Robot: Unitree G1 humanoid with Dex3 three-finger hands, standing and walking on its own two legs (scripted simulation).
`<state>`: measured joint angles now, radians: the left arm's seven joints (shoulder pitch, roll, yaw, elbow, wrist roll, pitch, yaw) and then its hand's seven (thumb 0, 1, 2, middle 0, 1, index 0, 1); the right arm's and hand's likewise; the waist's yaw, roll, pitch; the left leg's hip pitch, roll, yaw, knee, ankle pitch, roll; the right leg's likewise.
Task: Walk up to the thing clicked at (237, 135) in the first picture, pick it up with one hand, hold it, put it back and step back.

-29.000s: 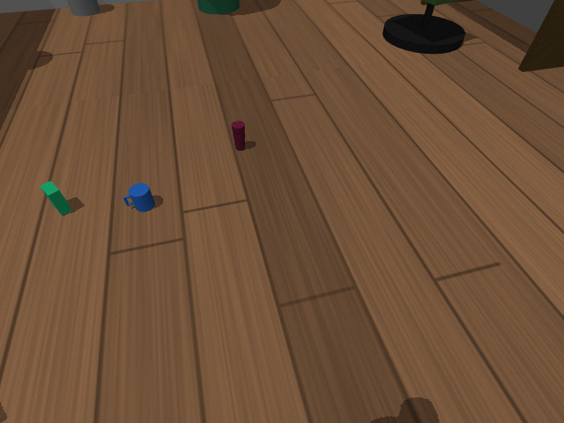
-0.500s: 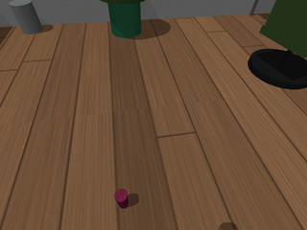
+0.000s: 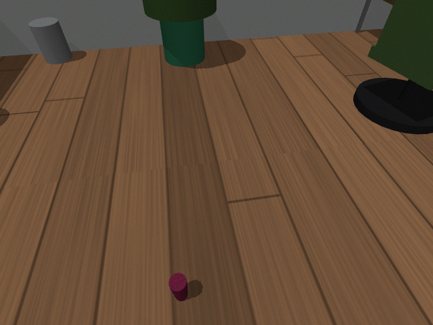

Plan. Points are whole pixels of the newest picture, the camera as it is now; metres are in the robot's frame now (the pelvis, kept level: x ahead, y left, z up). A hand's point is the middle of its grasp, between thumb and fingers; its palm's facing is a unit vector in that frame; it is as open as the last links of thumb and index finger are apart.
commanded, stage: stand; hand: left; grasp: from the side
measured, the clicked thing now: (179, 288) +0.43 +0.17 -0.70
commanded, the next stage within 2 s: step back in 1.32 s
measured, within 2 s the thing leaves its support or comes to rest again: neither
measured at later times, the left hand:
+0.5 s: hand out of the picture +0.08 +0.24 -0.16, palm faces -0.01 -0.94 -0.34, open 7.4 cm
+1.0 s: hand out of the picture +0.09 +0.24 -0.15, palm faces -0.01 -0.94 -0.34, open 7.4 cm
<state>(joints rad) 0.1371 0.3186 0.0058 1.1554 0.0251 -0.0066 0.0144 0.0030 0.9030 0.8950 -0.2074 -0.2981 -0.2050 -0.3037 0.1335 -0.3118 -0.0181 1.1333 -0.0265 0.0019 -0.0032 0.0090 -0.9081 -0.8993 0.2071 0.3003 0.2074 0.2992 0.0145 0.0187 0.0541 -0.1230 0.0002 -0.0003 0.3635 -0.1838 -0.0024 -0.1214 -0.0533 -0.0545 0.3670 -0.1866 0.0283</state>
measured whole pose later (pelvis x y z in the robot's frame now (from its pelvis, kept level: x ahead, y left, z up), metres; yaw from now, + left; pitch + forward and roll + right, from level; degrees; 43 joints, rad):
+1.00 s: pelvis +0.02 -0.01 +0.00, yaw -1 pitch -2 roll +0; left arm 0.10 0.33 0.01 1.16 0.01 -0.01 0.00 0.00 0.90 0.89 -0.21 -0.30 -0.21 -0.30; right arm 0.11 -0.34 0.00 1.15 -0.02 -0.01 0.00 0.01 -0.91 -0.90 0.21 0.30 0.21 0.30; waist 0.00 0.02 0.04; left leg -0.09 0.02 0.00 0.30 -0.17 -0.02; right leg -0.10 -0.03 -0.05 0.31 -0.18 0.01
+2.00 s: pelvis -0.09 +0.04 -0.02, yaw -4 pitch -1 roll -1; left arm 0.12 0.38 0.07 0.88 0.01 0.05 0.01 0.00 0.90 0.89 -0.21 -0.30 -0.20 -0.30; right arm 0.13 -0.36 -0.04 0.83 -0.02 0.03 -0.01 0.01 -0.90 -0.90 0.21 0.30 0.21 0.30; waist -0.02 -0.01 0.21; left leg -0.38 0.01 0.06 0.66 -0.26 0.05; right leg -0.29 0.04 0.08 0.81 -0.48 0.01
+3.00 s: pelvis -0.39 +0.03 -0.02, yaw -3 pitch -2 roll +1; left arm 0.19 0.36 0.07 0.81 0.05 0.06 0.00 0.01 0.90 0.89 -0.21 -0.30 -0.21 -0.30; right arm 0.22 -0.42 -0.05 0.85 -0.01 0.05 -0.02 0.01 -0.91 -0.90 0.21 0.30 0.21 0.30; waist 0.01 0.02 0.14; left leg -0.45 -0.09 -0.10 1.05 -0.49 -0.01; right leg -0.33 -0.03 0.01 0.64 -0.29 0.00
